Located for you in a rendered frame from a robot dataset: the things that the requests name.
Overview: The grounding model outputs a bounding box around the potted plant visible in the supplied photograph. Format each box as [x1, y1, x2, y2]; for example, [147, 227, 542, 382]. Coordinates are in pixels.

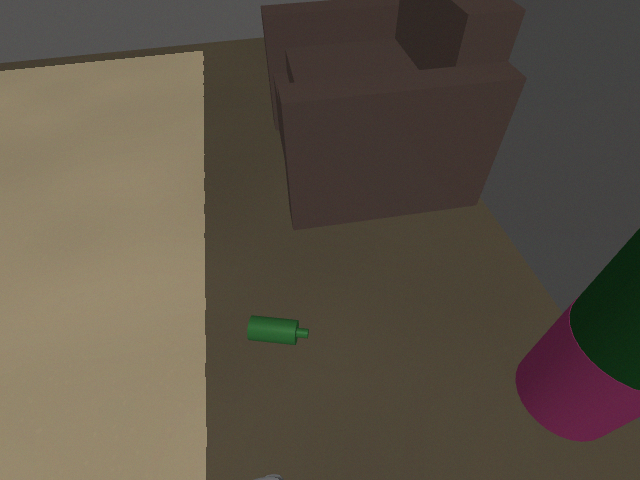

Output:
[515, 228, 640, 442]

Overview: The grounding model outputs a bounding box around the armchair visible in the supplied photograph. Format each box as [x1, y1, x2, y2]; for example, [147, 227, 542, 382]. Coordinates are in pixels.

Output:
[261, 0, 527, 231]

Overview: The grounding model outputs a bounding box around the bottle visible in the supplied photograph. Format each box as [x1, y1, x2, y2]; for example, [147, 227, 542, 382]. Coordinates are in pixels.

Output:
[247, 315, 309, 345]

